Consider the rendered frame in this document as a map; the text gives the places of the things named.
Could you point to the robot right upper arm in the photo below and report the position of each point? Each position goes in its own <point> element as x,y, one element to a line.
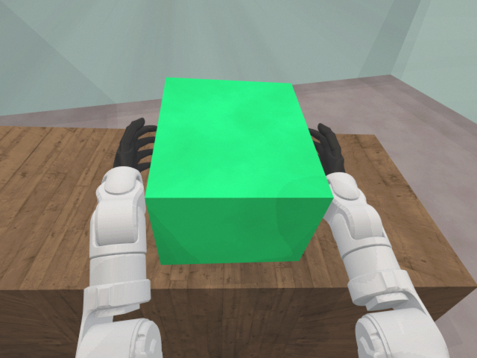
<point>405,333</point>

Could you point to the right robot hand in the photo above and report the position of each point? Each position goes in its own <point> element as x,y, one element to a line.
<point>329,150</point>

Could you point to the right robot forearm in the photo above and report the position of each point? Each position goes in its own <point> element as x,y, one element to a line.
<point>376,280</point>

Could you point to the pedestal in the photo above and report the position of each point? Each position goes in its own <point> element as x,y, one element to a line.
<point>294,309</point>

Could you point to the left robot forearm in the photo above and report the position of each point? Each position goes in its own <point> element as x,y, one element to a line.
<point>117,248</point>

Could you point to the left robot hand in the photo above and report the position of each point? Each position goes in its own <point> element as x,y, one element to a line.
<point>127,153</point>

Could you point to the carton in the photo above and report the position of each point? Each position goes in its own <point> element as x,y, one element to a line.
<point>235,176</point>

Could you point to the robot left upper arm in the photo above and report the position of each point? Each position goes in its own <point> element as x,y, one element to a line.
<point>135,338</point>

